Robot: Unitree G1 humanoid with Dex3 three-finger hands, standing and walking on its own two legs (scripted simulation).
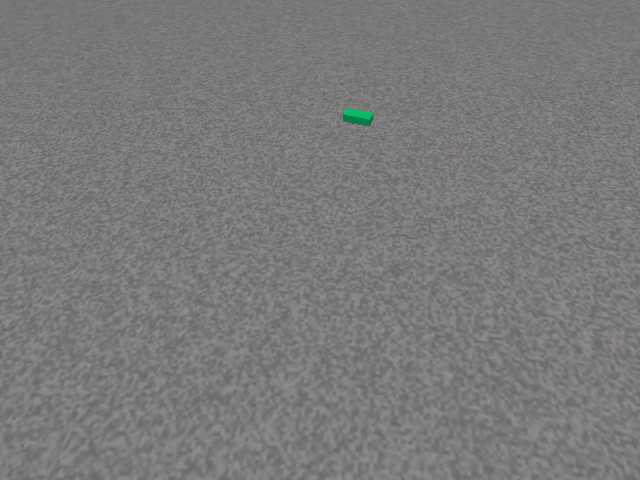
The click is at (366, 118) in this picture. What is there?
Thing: flat box
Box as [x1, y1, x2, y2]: [343, 108, 373, 125]
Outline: 343,114 343,120 368,125 372,119 373,113 347,108
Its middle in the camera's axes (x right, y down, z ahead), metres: +0.23 -0.72 +2.24
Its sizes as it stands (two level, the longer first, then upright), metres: 0.158 0.076 0.038
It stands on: the floor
